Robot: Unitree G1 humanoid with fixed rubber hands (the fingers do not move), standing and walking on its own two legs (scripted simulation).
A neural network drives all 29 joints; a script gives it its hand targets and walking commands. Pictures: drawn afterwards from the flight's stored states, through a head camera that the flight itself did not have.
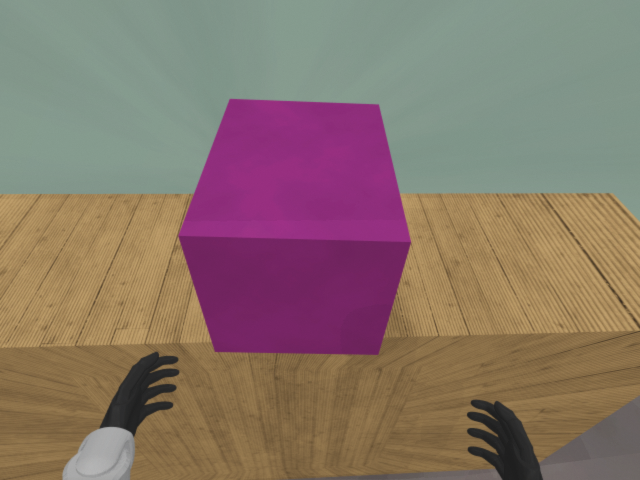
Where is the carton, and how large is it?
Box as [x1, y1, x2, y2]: [178, 99, 410, 354]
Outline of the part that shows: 230,99 178,235 215,351 377,354 410,243 378,104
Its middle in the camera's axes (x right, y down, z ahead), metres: -0.03 -0.03 +0.57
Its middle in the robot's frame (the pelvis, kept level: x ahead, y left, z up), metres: +0.45 +0.06 +0.09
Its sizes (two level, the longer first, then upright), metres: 0.303 0.231 0.228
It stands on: a pedestal, 0.76 m high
